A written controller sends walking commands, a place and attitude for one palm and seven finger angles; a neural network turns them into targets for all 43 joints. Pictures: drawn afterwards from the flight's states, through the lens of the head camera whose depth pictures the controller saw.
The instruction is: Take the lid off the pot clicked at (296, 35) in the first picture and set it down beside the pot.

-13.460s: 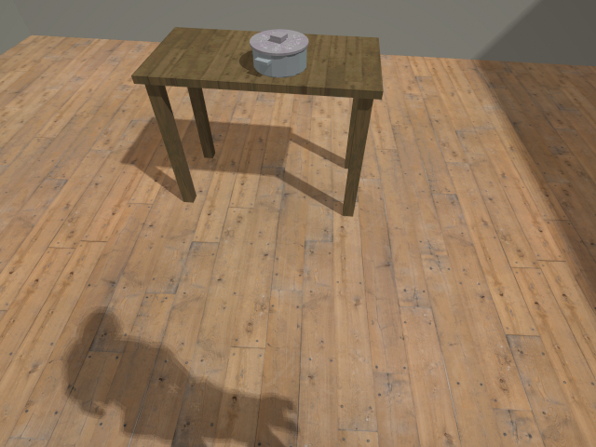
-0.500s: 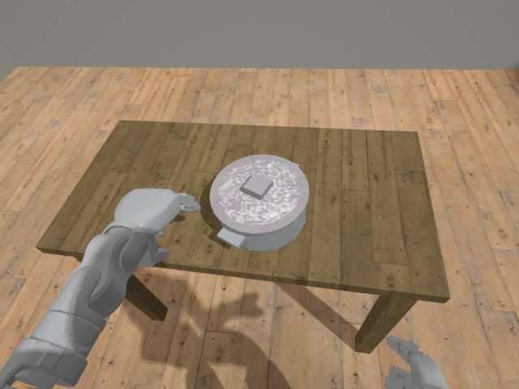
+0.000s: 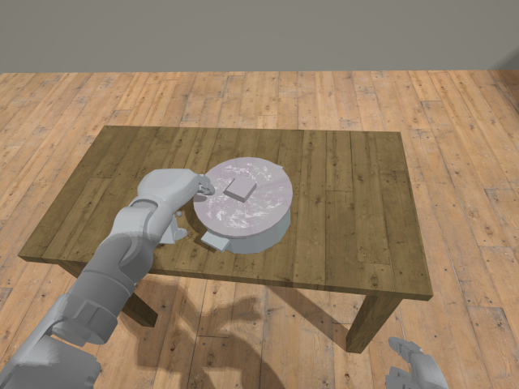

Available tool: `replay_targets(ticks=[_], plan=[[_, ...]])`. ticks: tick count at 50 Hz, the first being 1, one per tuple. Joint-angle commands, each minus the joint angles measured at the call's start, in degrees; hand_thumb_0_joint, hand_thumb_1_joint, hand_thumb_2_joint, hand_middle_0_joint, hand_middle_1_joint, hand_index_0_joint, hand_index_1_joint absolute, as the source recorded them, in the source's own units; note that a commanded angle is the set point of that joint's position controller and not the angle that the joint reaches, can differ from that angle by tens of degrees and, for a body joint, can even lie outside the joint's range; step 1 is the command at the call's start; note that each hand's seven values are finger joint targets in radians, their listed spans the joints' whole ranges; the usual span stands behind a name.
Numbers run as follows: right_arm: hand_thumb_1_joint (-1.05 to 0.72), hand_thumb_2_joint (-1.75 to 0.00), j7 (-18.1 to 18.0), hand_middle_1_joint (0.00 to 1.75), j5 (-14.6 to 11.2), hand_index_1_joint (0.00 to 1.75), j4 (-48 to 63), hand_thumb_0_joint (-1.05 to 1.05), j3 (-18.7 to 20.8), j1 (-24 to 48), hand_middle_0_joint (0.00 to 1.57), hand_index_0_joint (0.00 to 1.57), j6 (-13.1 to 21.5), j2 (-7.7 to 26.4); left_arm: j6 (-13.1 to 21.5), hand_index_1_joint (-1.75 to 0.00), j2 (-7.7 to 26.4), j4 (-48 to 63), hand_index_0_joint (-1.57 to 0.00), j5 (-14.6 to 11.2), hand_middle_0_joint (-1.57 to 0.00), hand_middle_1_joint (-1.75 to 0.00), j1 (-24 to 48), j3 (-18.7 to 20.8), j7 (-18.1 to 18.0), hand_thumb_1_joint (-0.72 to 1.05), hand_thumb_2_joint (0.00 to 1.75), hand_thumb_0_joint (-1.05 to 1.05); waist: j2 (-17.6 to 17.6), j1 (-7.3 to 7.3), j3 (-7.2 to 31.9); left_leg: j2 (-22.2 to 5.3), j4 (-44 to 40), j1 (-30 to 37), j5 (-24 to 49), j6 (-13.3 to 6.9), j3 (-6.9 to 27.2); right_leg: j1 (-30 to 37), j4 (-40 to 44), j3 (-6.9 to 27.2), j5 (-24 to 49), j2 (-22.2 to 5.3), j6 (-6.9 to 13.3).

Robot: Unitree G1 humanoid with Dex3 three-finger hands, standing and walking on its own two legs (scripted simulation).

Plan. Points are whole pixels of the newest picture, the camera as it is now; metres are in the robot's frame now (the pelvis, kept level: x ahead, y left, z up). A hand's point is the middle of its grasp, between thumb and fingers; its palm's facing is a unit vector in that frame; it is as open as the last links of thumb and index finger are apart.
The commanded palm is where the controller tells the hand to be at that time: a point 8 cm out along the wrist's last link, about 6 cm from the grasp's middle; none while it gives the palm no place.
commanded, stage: move the open hand above the knob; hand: left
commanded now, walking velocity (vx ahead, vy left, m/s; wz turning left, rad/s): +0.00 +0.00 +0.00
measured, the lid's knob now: (241, 188) +0.49 +0.06 -0.02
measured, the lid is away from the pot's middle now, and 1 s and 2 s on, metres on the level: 0.00 0.00 0.00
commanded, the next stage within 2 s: lower the open fingers around the knob in 1.28 s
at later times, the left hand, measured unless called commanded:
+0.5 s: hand (216, 183) +0.44 +0.10 +0.05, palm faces -0.33 -0.01 -0.95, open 10.2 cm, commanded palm +0.44 +0.09 +0.11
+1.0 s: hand (226, 176) +0.46 +0.08 +0.05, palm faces -0.34 -0.02 -0.94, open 10.2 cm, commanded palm +0.45 +0.08 +0.11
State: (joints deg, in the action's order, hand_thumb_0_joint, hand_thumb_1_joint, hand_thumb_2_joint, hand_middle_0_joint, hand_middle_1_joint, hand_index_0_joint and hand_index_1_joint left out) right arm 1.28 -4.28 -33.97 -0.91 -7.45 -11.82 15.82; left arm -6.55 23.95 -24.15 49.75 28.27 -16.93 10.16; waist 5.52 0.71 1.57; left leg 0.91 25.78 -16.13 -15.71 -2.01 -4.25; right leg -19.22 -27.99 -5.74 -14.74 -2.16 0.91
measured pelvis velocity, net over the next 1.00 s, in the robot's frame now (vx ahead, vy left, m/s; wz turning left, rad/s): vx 0.00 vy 0.01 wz -0.04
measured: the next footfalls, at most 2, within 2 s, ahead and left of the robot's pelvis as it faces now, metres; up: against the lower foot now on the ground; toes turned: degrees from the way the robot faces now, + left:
none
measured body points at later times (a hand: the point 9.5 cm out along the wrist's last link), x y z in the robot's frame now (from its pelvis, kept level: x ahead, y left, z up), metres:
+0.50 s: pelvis -0.01 +0.01 +0.00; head +0.04 -0.02 +0.44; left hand +0.45 +0.09 +0.11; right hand +0.08 -0.24 -0.15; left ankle -0.03 +0.10 -0.74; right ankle -0.01 -0.11 -0.74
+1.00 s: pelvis +0.00 +0.01 +0.00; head +0.05 -0.02 +0.44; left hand +0.47 +0.08 +0.11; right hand +0.05 -0.25 -0.15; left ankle -0.03 +0.10 -0.74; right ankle -0.01 -0.11 -0.74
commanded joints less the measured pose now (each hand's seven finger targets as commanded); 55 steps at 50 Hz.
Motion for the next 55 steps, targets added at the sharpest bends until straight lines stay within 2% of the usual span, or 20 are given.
replay_targets(ticks=[1,8,10,12,14,17,18,20,23,24,27,29,32,35,38,44,47,52,54,55], plan=[[-0.90,-0.90,-0.44,0.30,-0.53,0.30,6.48,0.00,1.84,2.94,0.20,0.20,1.70,5.23,0.59,-0.08,9.03,6.31,-0.80,0.83,-0.80,-0.08,24.65,5.47,-2.26,-0.23,1.23,0.00,-7.13,1.14,19.72,1.20,-0.16,3.58,20.30,-1.50,3.44,11.87,0.50,4.61,24.90,0.85,0.65],[-0.90,-0.90,-0.68,0.30,-0.21,0.30,5.15,0.00,2.49,1.22,0.20,0.20,1.00,5.26,0.26,-0.08,7.27,3.61,-0.80,1.22,-0.80,-0.08,34.85,4.07,-3.27,-0.23,1.23,0.00,-5.83,1.80,24.07,0.96,0.09,5.54,20.62,-1.64,3.84,10.44,-0.15,4.36,23.23,1.02,1.01],[-0.90,-0.90,-0.73,0.30,-0.30,0.30,4.19,0.00,2.51,0.17,0.20,0.20,0.94,5.27,-0.46,-0.08,5.28,-2.12,-0.80,1.36,-0.80,-0.08,35.13,2.97,-3.77,-0.23,1.23,0.00,-6.97,2.19,22.17,0.80,0.26,4.65,19.78,-1.49,3.71,8.63,-0.29,3.99,22.30,1.24,1.07],[-0.90,-0.90,-0.84,0.30,-0.02,0.30,3.91,0.00,2.53,-0.35,0.20,0.20,0.87,5.70,-0.56,-0.08,7.61,-3.58,-0.80,1.47,-0.80,-0.08,37.25,5.37,-4.43,-0.23,1.23,0.00,-7.93,1.72,22.88,0.77,0.01,3.87,19.56,-1.51,3.96,9.18,-0.42,4.03,22.10,1.25,1.28],[-0.90,-0.90,-0.78,0.30,0.01,0.30,3.37,0.00,2.82,-0.63,0.20,0.20,0.85,5.08,-1.17,-0.08,1.75,-4.49,-0.80,1.79,-0.80,-0.08,40.53,0.53,-4.59,-0.23,1.23,0.00,-6.24,2.79,23.84,0.59,0.23,5.45,20.28,-1.48,3.76,7.10,-0.70,3.73,21.68,1.38,1.23],[-0.90,-0.90,-1.08,0.30,0.27,0.30,2.40,0.00,2.84,-2.03,0.20,0.20,0.95,5.76,-2.03,-0.08,4.06,-11.18,-0.80,1.48,-0.80,-0.08,41.92,3.39,-5.05,-0.23,1.23,0.00,-8.47,2.76,22.08,0.60,0.09,3.04,17.78,-1.46,3.64,6.74,-0.59,3.84,20.25,1.51,1.34],[-0.90,-0.90,-1.34,0.30,0.23,0.30,2.00,0.00,2.70,-2.44,0.20,0.20,0.87,5.82,-2.13,-0.08,4.14,-12.30,-0.80,1.76,-0.80,-0.08,43.86,3.26,-5.22,-0.23,1.23,0.00,-9.17,3.04,22.91,0.54,-0.25,2.89,17.25,-1.49,3.44,7.16,-0.71,3.85,20.15,1.50,1.18],[-0.90,-0.90,-1.58,0.30,0.44,0.30,1.46,0.00,3.09,-3.33,0.20,0.20,1.31,5.25,-2.29,-0.08,0.30,-12.51,-0.80,2.11,-0.80,-0.08,48.04,0.19,-5.39,-0.23,1.23,0.00,-6.95,3.91,23.99,0.39,0.15,4.88,18.52,-1.62,3.57,5.07,-0.88,3.69,20.12,1.59,1.32],[-0.90,-0.90,-1.98,0.30,1.03,0.30,0.85,0.00,3.30,-4.63,0.20,0.20,1.81,5.66,-2.10,-0.08,3.24,-12.77,-0.80,2.10,-0.80,-0.08,51.11,3.27,-6.17,-0.23,1.23,0.00,-7.24,3.70,27.90,0.17,0.48,5.83,21.28,-1.68,3.75,6.81,-1.42,4.05,22.57,1.57,1.30],[-0.90,-0.90,-1.99,0.30,0.95,0.30,0.70,0.00,3.21,-4.79,0.20,0.20,1.99,5.37,-2.58,-0.08,0.41,-16.26,-0.80,2.07,-0.80,-0.08,49.68,1.39,-6.18,-0.23,1.23,0.00,-7.96,3.98,26.20,0.20,0.54,5.07,21.24,-1.63,3.69,5.75,-1.36,3.81,22.32,1.70,1.26],[-0.90,-0.90,-1.92,0.30,1.05,0.30,-0.56,0.00,3.37,-6.10,0.20,0.20,2.18,5.96,-3.87,-0.08,-1.07,-22.27,-0.80,2.24,-0.80,-0.08,49.25,1.37,-6.70,-0.23,1.23,0.00,-10.15,4.41,23.74,-0.10,0.57,3.06,20.74,-1.46,3.29,3.86,-1.25,3.50,21.83,2.04,1.26],[-0.90,-0.90,-2.18,0.30,1.12,0.30,-1.10,0.00,3.49,-6.62,0.20,0.20,2.44,6.29,-4.40,-0.08,-0.49,-21.71,-0.80,2.35,-0.80,-0.08,53.98,1.32,-7.12,-0.23,1.23,0.00,-9.38,5.02,24.73,-0.08,0.25,2.72,18.93,-1.54,2.97,4.14,-1.19,3.88,21.48,1.93,1.19],[-0.90,-0.90,-2.46,0.30,1.48,0.30,-0.66,0.00,3.57,-7.13,0.20,0.20,3.16,6.18,-4.23,-0.08,1.44,-21.22,-0.80,2.63,-0.80,-0.08,53.18,3.52,-7.31,-0.23,1.23,0.00,-8.52,4.15,28.03,-0.09,0.59,3.88,22.36,-1.66,3.36,6.04,-1.49,4.23,23.66,1.80,1.31],[-0.90,-0.90,-2.44,0.30,1.30,0.30,-0.83,0.00,3.49,-7.43,0.20,0.20,3.39,6.02,-4.61,-0.08,0.85,-22.19,-0.80,3.54,-0.80,-0.08,53.16,2.50,-7.53,-0.23,1.23,0.00,-7.81,4.43,27.04,-0.31,0.31,3.44,21.91,-1.63,2.87,5.53,-1.27,4.26,23.83,1.86,1.20],[-0.90,-0.90,-2.33,0.30,1.31,0.30,-0.64,0.00,3.66,-7.43,0.20,0.20,3.71,6.10,-5.10,-0.08,-0.54,-22.04,-0.80,2.82,-0.80,-0.08,52.90,1.88,-7.57,-0.23,1.23,0.00,-8.50,4.52,26.70,-0.42,0.19,3.65,22.13,-1.73,2.91,5.34,-0.93,4.05,23.63,1.94,1.09],[-0.90,-0.90,-2.72,0.30,1.28,0.30,-0.85,0.00,3.77,-7.60,0.20,0.20,4.24,5.95,-4.53,-0.08,0.96,-18.73,-0.80,3.03,-0.80,-0.08,55.24,2.38,-7.25,-0.23,1.23,0.00,-7.67,4.71,29.05,-0.30,0.45,5.62,22.94,-1.99,2.85,6.19,-0.70,4.51,24.85,1.87,1.01],[-0.90,-0.90,-2.61,0.30,1.19,0.30,-1.01,0.00,3.78,-7.14,0.20,0.20,4.23,5.75,-4.77,-0.08,-2.15,-20.13,-0.80,2.52,-0.80,-0.08,53.56,0.37,-6.89,-0.23,1.23,0.00,-7.91,4.98,27.34,-0.20,0.60,5.21,22.96,-1.98,2.58,5.12,-0.49,4.35,24.83,1.91,1.05],[-0.90,-0.90,-2.89,0.30,1.02,0.30,-0.98,0.00,3.57,-6.45,0.20,0.20,3.97,6.03,-4.48,-0.08,-0.51,-20.08,-0.80,2.17,-0.80,-0.08,53.72,1.44,-6.29,-0.23,1.23,0.00,-9.09,4.92,26.35,-0.01,0.45,3.91,20.85,-2.07,2.32,5.83,-0.34,4.56,24.45,1.72,1.06],[-0.90,-0.90,-2.93,0.30,0.94,0.30,-0.84,0.00,3.61,-6.08,0.20,0.20,4.11,5.60,-4.17,-0.08,-2.45,-18.73,-0.80,2.17,-0.80,-0.08,55.03,-0.45,-6.07,-0.23,1.23,0.00,-7.99,5.26,26.38,0.04,0.66,5.11,20.77,-2.09,2.22,4.83,-0.37,4.55,24.19,1.78,0.98],[-0.90,-0.90,-2.95,0.30,1.04,0.30,-0.80,0.00,3.63,-6.15,0.20,0.20,4.16,5.65,-3.85,-0.08,-0.90,-17.86,-0.80,2.15,-0.80,-0.08,55.35,0.75,-6.18,-0.23,1.23,0.00,-7.57,4.99,27.53,-0.02,0.65,5.67,20.81,-2.01,2.41,5.33,-0.55,4.60,24.08,1.72,0.99]])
